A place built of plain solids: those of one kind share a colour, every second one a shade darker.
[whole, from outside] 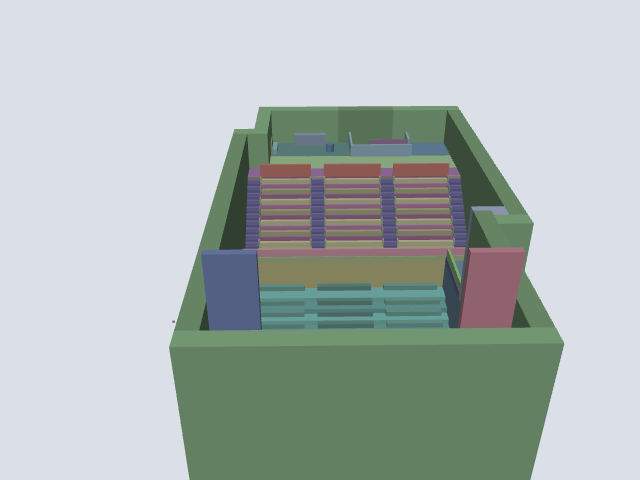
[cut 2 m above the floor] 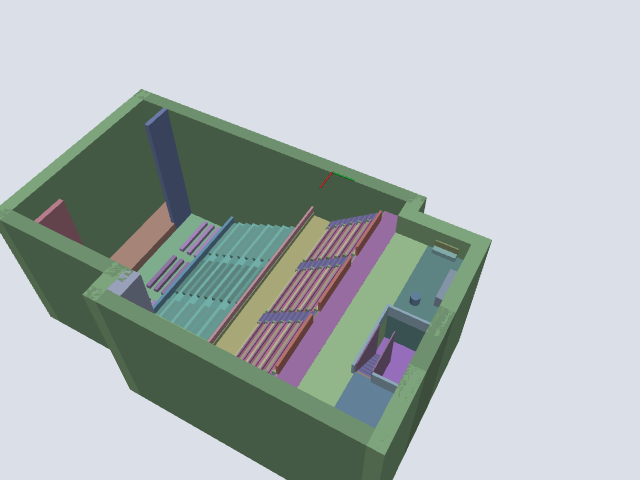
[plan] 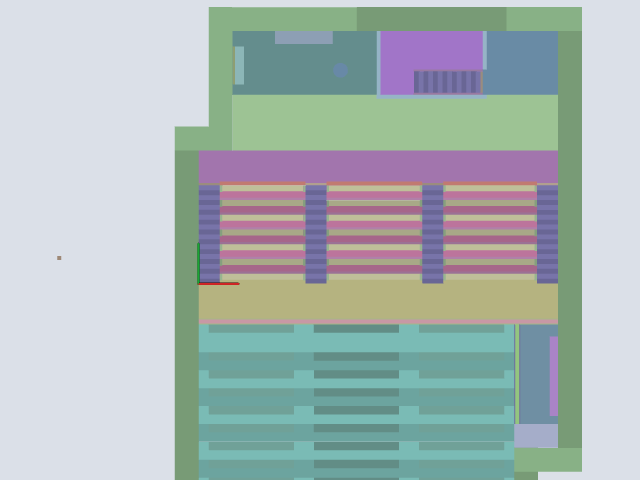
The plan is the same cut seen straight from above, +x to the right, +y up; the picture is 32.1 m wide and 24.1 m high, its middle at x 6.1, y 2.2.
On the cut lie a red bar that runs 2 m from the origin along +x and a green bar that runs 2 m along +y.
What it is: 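An old music hall's upper gallery; 7 rows of benches on tiers raked at 39 degrees, three risers of 197 mm to a row 0.74 m deep, in one bank; 4 stepped aisles, 1.06 m broad, run down between the bench ends or along a side wall to the front gangway, 1.75 m clear before the parapet; there one must stop and turn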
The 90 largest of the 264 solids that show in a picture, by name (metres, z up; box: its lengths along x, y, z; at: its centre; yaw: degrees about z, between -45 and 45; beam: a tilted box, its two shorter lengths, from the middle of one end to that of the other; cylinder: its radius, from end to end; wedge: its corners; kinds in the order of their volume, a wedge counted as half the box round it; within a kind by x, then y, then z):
{
 "wall_plaster_1": {"box": [1.2, 5.2, 15.63], "at": [-0.59, -18.44, -4.62]},
 "wall_plaster_2": {"box": [1.2, 7.9, 15.63], "at": [-0.59, -14.29, -4.62]},
 "wall_plaster_3": {"box": [1.2, 3.3, 15.63], "at": [-0.59, -11.09, -4.62]},
 "wall_plaster_4": {"box": [1.2, 3.3, 15.63], "at": [-0.59, -10.19, -4.62]},
 "wall_plaster_5": {"box": [1.2, 3.3, 15.63], "at": [-0.59, -9.29, -4.62]},
 "wall_plaster_6": {"box": [1.2, 3.3, 15.63], "at": [-0.59, -8.39, -4.62]},
 "wall_plaster_7": {"box": [1.2, 3.3, 15.63], "at": [-0.59, -7.49, -4.62]},
 "wall_plaster_8": {"box": [1.2, 3.3, 15.63], "at": [-0.59, -6.59, -4.62]},
 "wall_plaster_9": {"box": [1.2, 3.3, 15.63], "at": [-0.59, -5.69, -4.62]},
 "wall_plaster_10": {"box": [1.2, 3.3, 15.63], "at": [-0.59, -4.79, -4.62]},
 "wall_plaster_11": {"box": [1.2, 3.3, 15.63], "at": [-0.59, -3.89, -4.62]},
 "wall_plaster_12": {"box": [1.2, 3.8, 15.63], "at": [-0.59, -2.74, -4.62]},
 "wall_plaster_13": {"box": [1.2, 9.5, 15.63], "at": [-0.59, 1.51, -4.62]},
 "wall_plaster_14": {"box": [1.2, 4.03, 15.63], "at": [-0.59, 5.88, -4.62]},
 "wall_plaster_15": {"box": [2.9, 1.2, 15.63], "at": [0.26, 7.29, -4.62]},
 "wall_plaster_16": {"box": [1.2, 7.2, 15.63], "at": [1.11, 10.29, -4.62]},
 "wall_plaster_17": {"box": [9.83, 1.2, 15.63], "at": [5.43, 13.29, -4.62]},
 "wall_plaster_18": {"box": [18.24, 1.2, 15.63], "at": [7.93, -20.44, -4.62]},
 "wall_plaster_19": {"box": [7.53, 1.2, 15.63], "at": [11.71, 13.29, -4.62]},
 "wall_plaster_20": {"box": [6.18, 1.2, 15.63], "at": [16.16, 13.29, -4.62]},
 "wall_plaster_21": {"box": [1.2, 5.2, 15.63], "at": [16.45, -18.44, -4.62]},
 "wall_plaster_22": {"box": [1.2, 7.9, 15.63], "at": [16.45, -14.29, -4.62]},
 "wall_plaster_23": {"box": [1.2, 3.3, 15.63], "at": [16.45, -11.09, -4.62]},
 "wall_plaster_24": {"box": [1.2, 3.3, 15.63], "at": [16.45, -10.19, -4.62]},
 "wall_plaster_25": {"box": [1.2, 3.3, 15.63], "at": [16.45, -9.29, -4.62]},
 "wall_plaster_26": {"box": [1.2, 1.8, 15.63], "at": [16.45, -9.14, -4.62]},
 "wall_plaster_27": {"box": [3.4, 1.2, 15.63], "at": [17.55, -8.84, -4.62]},
 "wall_plaster_28": {"box": [1.2, 15.7, 15.63], "at": [18.65, -1.59, -4.62]},
 "wall_plaster_29": {"box": [1.2, 10.03, 15.63], "at": [18.65, 8.88, -4.62]},
 "floor_floorboards_1": {"box": [4.3, 0.74, 8.89], "at": [3.22, 0.87, -7.99]},
 "floor_floorboards_2": {"box": [4.3, 0.74, 9.48], "at": [3.22, 1.61, -7.69]},
 "floor_floorboards_3": {"box": [4.3, 0.74, 10.07], "at": [3.22, 2.35, -7.39]},
 "floor_floorboards_4": {"box": [4.3, 0.74, 10.66], "at": [3.22, 3.09, -7.1]},
 "floor_floorboards_5": {"box": [4.3, 0.74, 11.25], "at": [3.22, 3.83, -6.8]},
 "floor_floorboards_6": {"box": [4.3, 0.74, 11.84], "at": [3.22, 4.57, -6.51]},
 "floor_floorboards_7": {"box": [4.3, 0.12, 12.43], "at": [3.22, 5.0, -6.21]},
 "floor_floorboards_8": {"box": [4.8, 0.74, 8.89], "at": [8.83, 0.87, -7.99]},
 "floor_floorboards_9": {"box": [4.8, 0.74, 9.48], "at": [8.83, 1.61, -7.69]},
 "floor_floorboards_10": {"box": [4.8, 0.74, 10.07], "at": [8.83, 2.35, -7.39]},
 "floor_floorboards_11": {"box": [4.8, 0.74, 10.66], "at": [8.83, 3.09, -7.1]},
 "floor_floorboards_12": {"box": [4.8, 0.74, 11.25], "at": [8.83, 3.83, -6.8]},
 "floor_floorboards_13": {"box": [4.8, 0.74, 11.84], "at": [8.83, 4.57, -6.51]},
 "floor_floorboards_14": {"box": [4.8, 0.12, 12.43], "at": [8.83, 5.0, -6.21]},
 "floor_floorboards_15": {"box": [4.7, 0.74, 8.89], "at": [14.64, 0.87, -7.99]},
 "floor_floorboards_16": {"box": [4.7, 0.74, 9.48], "at": [14.64, 1.61, -7.69]},
 "floor_floorboards_17": {"box": [4.7, 0.74, 10.07], "at": [14.64, 2.35, -7.39]},
 "floor_floorboards_18": {"box": [4.7, 0.74, 10.66], "at": [14.64, 3.09, -7.1]},
 "floor_floorboards_19": {"box": [4.7, 0.74, 11.25], "at": [14.64, 3.83, -6.8]},
 "floor_floorboards_20": {"box": [4.7, 0.74, 11.84], "at": [14.64, 4.57, -6.51]},
 "floor_floorboards_21": {"box": [4.7, 0.12, 12.43], "at": [14.64, 5.0, -6.21]},
 "floor_circ_carpet_1": {"box": [15.84, 0.9, 2.07], "at": [7.93, -11.09, -11.39]},
 "floor_circ_carpet_2": {"box": [15.84, 0.9, 2.49], "at": [7.93, -10.19, -11.19]},
 "floor_circ_carpet_3": {"box": [15.84, 0.9, 2.91], "at": [7.93, -9.29, -10.97]},
 "floor_circ_carpet_4": {"box": [15.84, 0.9, 3.33], "at": [7.93, -8.39, -10.77]},
 "floor_circ_carpet_5": {"box": [15.84, 0.9, 3.75], "at": [7.93, -7.49, -10.55]},
 "floor_circ_carpet_6": {"box": [15.84, 0.9, 4.17], "at": [7.93, -6.59, -10.35]},
 "floor_circ_carpet_7": {"box": [15.84, 0.9, 4.59], "at": [7.93, -5.69, -10.13]},
 "floor_circ_carpet_8": {"box": [15.84, 0.9, 5.01], "at": [7.93, -4.79, -9.93]},
 "floor_circ_carpet_9": {"box": [15.84, 0.9, 5.43], "at": [7.93, -3.89, -9.71]},
 "floor_circ_carpet_10": {"box": [15.84, 1.4, 5.85], "at": [7.93, -2.74, -9.51]},
 "floor_bay0a_lino_1": {"box": [16.34, 2.8, 12.43], "at": [9.88, 8.09, -6.21]},
 "floor_hall0a_lino_1": {"box": [18.04, 2.54, 8.3], "at": [9.03, -0.77, -8.28]},
 "floor_rear_lino_1": {"box": [18.04, 1.63, 12.43], "at": [9.03, 5.88, -6.21]},
 "floor_bay1a_lino_1": {"box": [7.43, 3.2, 12.43], "at": [5.43, 11.09, -6.21]},
 "floor_lob_concrete_1": {"box": [5.13, 3.2, 9.45], "at": [11.71, 11.09, -7.7]},
 "floor_bay1b_lino_1": {"box": [3.78, 3.2, 12.43], "at": [16.16, 11.09, -6.21]},
 "floor_slipe_lino_1": {"box": [2.2, 6.2, 8.3], "at": [16.95, -5.14, -8.28]},
 "floor_stage_floorboards_1": {"box": [15.84, 2.8, 1.4], "at": [7.93, -18.44, -11.73]},
 "wall_slipende_plaster_1": {"box": [2.2, 1.2, 15.63], "at": [16.95, -7.64, -4.62]},
 "floor_stalls_carpet_1": {"box": [15.84, 5.5, 0.4], "at": [7.93, -14.29, -12.23]},
 "wall_prose_plaster_1": {"box": [2.69, 0.45, 18.43], "at": [14.51, -17.26, -3.21]},
 "wall_prosw_plaster_1": {"box": [2.69, 0.45, 18.43], "at": [1.36, -17.26, -3.21]},
 "step_1": {"box": [1.06, 0.31, 3.59], "at": [0.54, 4.36, -2.38]},
 "step_2": {"box": [1.06, 0.31, 3.79], "at": [0.54, 4.6, -2.29]},
 "step_3": {"box": [1.06, 0.31, 3.98], "at": [0.54, 4.85, -2.19]},
 "step_4": {"box": [1.06, 0.31, 3.59], "at": [5.9, 4.36, -2.38]},
 "step_5": {"box": [1.06, 0.31, 3.79], "at": [5.9, 4.6, -2.29]},
 "step_6": {"box": [1.06, 0.31, 3.98], "at": [5.9, 4.85, -2.19]},
 "step_7": {"box": [1.06, 0.31, 3.79], "at": [11.76, 4.6, -2.29]},
 "step_8": {"box": [1.06, 0.31, 3.98], "at": [11.76, 4.85, -2.19]},
 "step_9": {"box": [1.06, 0.31, 3.59], "at": [17.52, 4.36, -2.38]},
 "step_10": {"box": [1.06, 0.31, 3.79], "at": [17.52, 4.6, -2.29]},
 "step_11": {"box": [1.06, 0.31, 3.98], "at": [17.52, 4.85, -2.19]},
 "parapet_circ_plaster_1": {"box": [15.84, 0.3, 0.9], "at": [7.93, -11.39, -9.96]},
 "wall_1": {"box": [3.36, 0.1, 4.13], "at": [12.47, 9.54, -0.96]},
 "wall_2": {"box": [3.36, 0.1, 4.13], "at": [12.47, 10.72, -0.96]},
 "parapet_front_plaster_1": {"box": [18.04, 0.3, 0.5], "at": [9.03, -1.89, -3.93]},
 "rail_front_1": {"box": [18.04, 0.2, 0.65], "at": [9.03, -1.89, -3.35]},
 "counter_timber_1": {"box": [2.9, 0.65, 1.1], "at": [5.29, 12.37, 0.5]},
 "rail_well_1": {"box": [5.53, 0.2, 1.1], "at": [11.71, 9.4, 0.55]}
}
